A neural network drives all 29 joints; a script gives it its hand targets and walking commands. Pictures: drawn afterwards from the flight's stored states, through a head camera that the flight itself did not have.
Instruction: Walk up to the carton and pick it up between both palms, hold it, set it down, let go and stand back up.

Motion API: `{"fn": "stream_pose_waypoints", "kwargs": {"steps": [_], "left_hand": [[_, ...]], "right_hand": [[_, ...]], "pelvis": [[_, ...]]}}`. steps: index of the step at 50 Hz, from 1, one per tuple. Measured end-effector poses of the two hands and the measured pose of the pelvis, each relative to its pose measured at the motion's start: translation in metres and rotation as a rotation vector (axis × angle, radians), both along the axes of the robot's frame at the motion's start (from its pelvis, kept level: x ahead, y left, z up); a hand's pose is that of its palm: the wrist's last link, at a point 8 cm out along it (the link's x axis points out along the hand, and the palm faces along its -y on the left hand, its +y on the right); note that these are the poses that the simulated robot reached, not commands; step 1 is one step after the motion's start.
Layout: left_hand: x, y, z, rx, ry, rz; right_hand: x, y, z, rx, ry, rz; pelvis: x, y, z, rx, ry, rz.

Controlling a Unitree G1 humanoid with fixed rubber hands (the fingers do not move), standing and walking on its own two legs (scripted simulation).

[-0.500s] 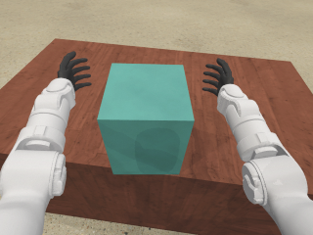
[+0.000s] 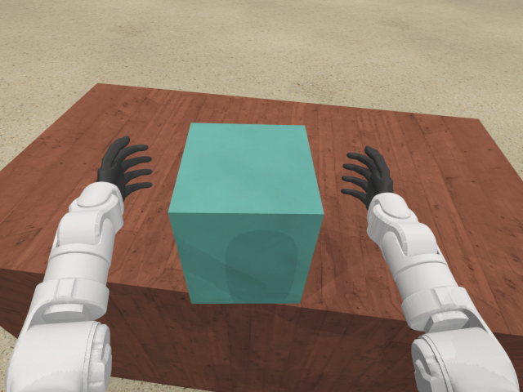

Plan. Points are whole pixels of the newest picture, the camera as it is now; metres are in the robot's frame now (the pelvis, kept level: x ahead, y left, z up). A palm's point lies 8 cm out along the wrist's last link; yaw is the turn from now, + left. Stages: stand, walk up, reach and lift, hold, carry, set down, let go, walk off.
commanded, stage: set down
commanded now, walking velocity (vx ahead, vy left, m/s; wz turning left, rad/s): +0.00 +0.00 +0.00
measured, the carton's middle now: (247, 216) +0.41 +0.03 +0.05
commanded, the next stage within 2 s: none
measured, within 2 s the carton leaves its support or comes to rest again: neither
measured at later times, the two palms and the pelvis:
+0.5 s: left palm (102, 239) +0.34 +0.25 +0.09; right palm (383, 248) +0.31 -0.18 +0.08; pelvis +0.01 +0.02 +0.00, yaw -2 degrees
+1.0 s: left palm (104, 308) +0.26 +0.24 +0.03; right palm (389, 313) +0.24 -0.18 +0.03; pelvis +0.01 +0.02 +0.00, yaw -3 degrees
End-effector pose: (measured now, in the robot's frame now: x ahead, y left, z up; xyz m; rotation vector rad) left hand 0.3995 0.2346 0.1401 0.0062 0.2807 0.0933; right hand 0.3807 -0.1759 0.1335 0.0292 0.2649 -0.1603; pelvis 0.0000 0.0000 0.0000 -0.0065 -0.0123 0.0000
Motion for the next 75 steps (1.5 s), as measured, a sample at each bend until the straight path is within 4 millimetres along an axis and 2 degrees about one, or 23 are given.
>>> {"fn": "stream_pose_waypoints", "kwargs": {"steps": [2, 5, 12, 15, 23, 35, 42, 52, 56, 59, 63, 67, 75], "left_hand": [[-0.008, 0.002, -0.008, -0.002, 0.011, -0.001], [-0.010, 0.005, -0.014, -0.020, 0.030, 0.011], [-0.010, -0.001, -0.007, -0.008, -0.017, -0.026], [-0.020, -0.001, -0.013, -0.013, -0.020, -0.040], [-0.055, 0.013, -0.050, -0.025, 0.017, 0.010], [-0.100, 0.008, -0.071, -0.005, 0.020, -0.020], [-0.116, 0.009, -0.082, 0.014, 0.018, -0.026], [-0.149, 0.004, -0.117, 0.020, 0.100, -0.030], [-0.158, 0.002, -0.117, 0.022, 0.082, -0.026], [-0.164, 0.004, -0.125, 0.025, 0.123, -0.011], [-0.169, 0.003, -0.125, 0.023, 0.133, -0.006], [-0.179, 0.004, -0.139, 0.049, 0.209, -0.012], [-0.187, 0.008, -0.149, 0.072, 0.248, 0.001]], "right_hand": [[-0.009, -0.001, -0.008, 0.010, 0.011, 0.004], [-0.012, -0.003, -0.013, 0.024, 0.017, 0.002], [-0.013, -0.002, -0.003, 0.015, -0.039, 0.029], [-0.024, -0.002, -0.009, 0.009, -0.046, 0.027], [-0.061, -0.004, -0.047, 0.013, -0.012, 0.009], [-0.102, -0.004, -0.060, -0.004, -0.049, 0.013], [-0.123, -0.006, -0.077, -0.011, -0.011, 0.001], [-0.151, -0.003, -0.106, -0.020, 0.063, 0.003], [-0.155, -0.003, -0.103, -0.017, 0.043, -0.005], [-0.158, -0.001, -0.113, -0.009, 0.090, 0.007], [-0.159, 0.004, -0.112, -0.014, 0.089, 0.014], [-0.165, 0.003, -0.127, -0.025, 0.148, 0.017], [-0.178, -0.010, -0.143, -0.054, 0.208, 0.009]], "pelvis": [[0.001, 0.002, 0.000, 0.000, -0.008, -0.005], [0.000, 0.005, -0.002, 0.001, 0.006, -0.010], [-0.001, 0.010, -0.002, -0.003, 0.010, -0.014], [0.002, 0.012, -0.001, -0.003, -0.002, -0.015], [0.006, 0.017, -0.001, -0.003, -0.028, -0.027], [0.007, 0.021, -0.001, -0.008, -0.046, -0.032], [0.006, 0.020, -0.001, -0.005, -0.052, -0.038], [0.006, 0.018, -0.001, -0.002, -0.063, -0.046], [0.006, 0.017, -0.001, -0.001, -0.070, -0.044], [0.007, 0.017, -0.001, -0.002, -0.074, -0.046], [0.008, 0.018, -0.001, -0.002, -0.079, -0.043], [0.011, 0.018, -0.001, -0.004, -0.081, -0.049], [0.018, 0.019, -0.001, -0.007, -0.067, -0.052]]}}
